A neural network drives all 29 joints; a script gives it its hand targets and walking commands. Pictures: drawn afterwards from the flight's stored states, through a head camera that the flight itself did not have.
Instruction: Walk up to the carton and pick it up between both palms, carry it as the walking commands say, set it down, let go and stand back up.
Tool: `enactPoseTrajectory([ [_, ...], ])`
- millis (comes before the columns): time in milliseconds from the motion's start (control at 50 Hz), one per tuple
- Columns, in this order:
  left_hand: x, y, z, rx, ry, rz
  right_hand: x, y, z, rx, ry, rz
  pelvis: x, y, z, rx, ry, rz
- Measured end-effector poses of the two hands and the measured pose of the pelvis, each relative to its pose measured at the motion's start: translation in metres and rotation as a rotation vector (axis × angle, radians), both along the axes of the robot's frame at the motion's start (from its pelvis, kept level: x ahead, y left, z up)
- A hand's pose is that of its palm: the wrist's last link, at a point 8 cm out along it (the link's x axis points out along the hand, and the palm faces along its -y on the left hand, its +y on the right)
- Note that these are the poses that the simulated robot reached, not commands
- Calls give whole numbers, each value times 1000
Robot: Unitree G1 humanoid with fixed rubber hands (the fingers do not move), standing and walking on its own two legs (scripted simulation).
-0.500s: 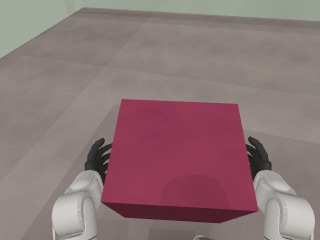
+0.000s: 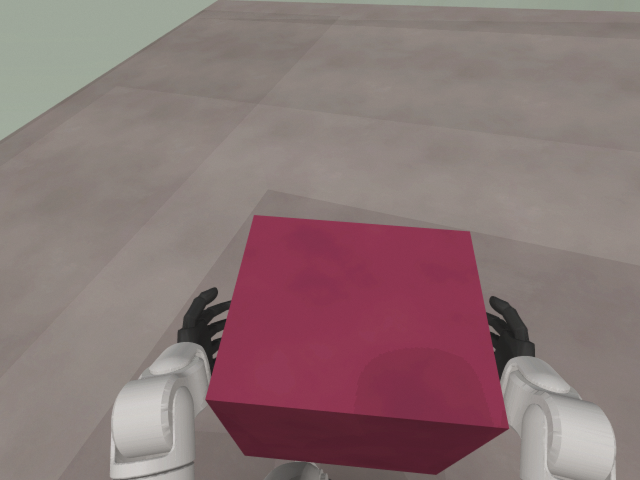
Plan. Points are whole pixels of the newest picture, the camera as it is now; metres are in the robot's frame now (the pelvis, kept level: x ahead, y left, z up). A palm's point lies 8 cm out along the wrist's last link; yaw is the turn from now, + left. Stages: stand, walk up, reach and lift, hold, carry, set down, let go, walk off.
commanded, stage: carry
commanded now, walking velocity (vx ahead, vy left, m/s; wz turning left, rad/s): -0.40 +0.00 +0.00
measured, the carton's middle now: (349, 351) +0.27 +0.01 +0.01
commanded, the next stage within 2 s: none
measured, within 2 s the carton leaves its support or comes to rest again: neither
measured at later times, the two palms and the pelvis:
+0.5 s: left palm out of the picture -0.07 +0.24 +0.06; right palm out of the picture -0.04 -0.11 +0.06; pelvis -0.27 +0.04 +0.00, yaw +2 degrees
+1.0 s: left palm out of the picture -0.29 +0.21 +0.08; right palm out of the picture -0.31 -0.14 +0.08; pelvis -0.54 +0.05 +0.00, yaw -1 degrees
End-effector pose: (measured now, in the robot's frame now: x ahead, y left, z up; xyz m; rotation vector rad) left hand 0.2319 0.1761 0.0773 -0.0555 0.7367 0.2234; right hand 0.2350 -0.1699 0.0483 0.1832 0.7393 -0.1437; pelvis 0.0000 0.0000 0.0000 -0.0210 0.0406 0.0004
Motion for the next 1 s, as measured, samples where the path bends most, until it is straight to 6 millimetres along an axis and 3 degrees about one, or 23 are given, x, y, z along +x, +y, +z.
enactPoseTrajectory([
  [100, -54, -19, -11, -98, 43, -11, -77, -19, 2, 10, 50, -110, -49, -1, 6, 54, -27, -7],
  [200, -90, -20, -8, -125, -66, -74, -119, -20, 26, -45, -62, -139, -107, 7, -1, 34, 2, 3],
  [300, -144, 6, -15, -127, -104, -56, -162, 5, 28, -90, -100, -80, -166, 24, -12, 12, 36, 21],
  [380, -211, 35, -25, -115, -9, -1, -211, 34, 13, -51, -5, -52, -209, 34, -5, 16, -6, 22],
  [460, -274, 56, -18, -118, 19, 85, -258, 55, 8, -28, 32, 6, -247, 41, 2, -10, -31, 35],
  [520, -308, 62, -10, -129, -23, 121, -284, 62, 15, -25, -7, 30, -278, 44, 2, 1, -24, 30],
  [600, -338, 59, 2, -105, -107, 95, -312, 59, 29, -20, -93, 29, -322, 43, -2, 24, 3, 21],
  [660, -360, 51, 6, -57, -131, 51, -341, 50, 26, -8, -120, 15, -358, 39, -7, 38, 26, 7],
  [740, -401, 37, 3, -16, -43, 14, -401, 37, 2, 12, -28, -10, -403, 37, -2, 4, 3, -11],
  [800, -440, 26, -7, -61, 35, 1, -453, 26, -1, -4, 52, -47, -430, 35, 6, 45, -17, -17],
  [880, -479, 17, -7, -102, 10, -30, -501, 17, 12, 8, 23, -123, -470, 37, 8, 37, -31, -8],
  [1000, -523, 29, 7, -90, -117, -60, -542, 29, 33, -34, -104, -97, -540, 50, 0, 19, 19, -11],
])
